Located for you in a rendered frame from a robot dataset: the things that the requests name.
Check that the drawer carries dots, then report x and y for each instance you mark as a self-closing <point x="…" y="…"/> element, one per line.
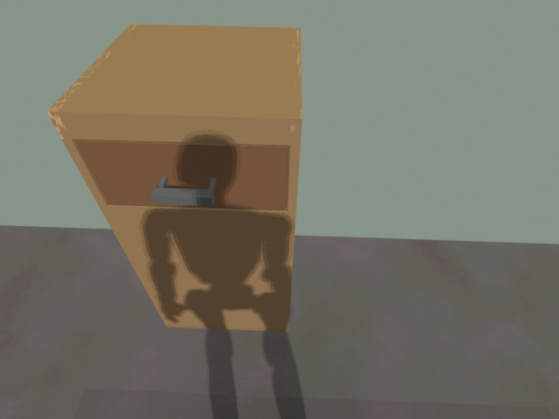
<point x="249" y="177"/>

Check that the handle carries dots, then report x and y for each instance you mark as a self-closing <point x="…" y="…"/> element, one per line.
<point x="193" y="197"/>

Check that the cabinet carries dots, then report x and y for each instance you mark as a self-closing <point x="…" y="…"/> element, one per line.
<point x="202" y="268"/>

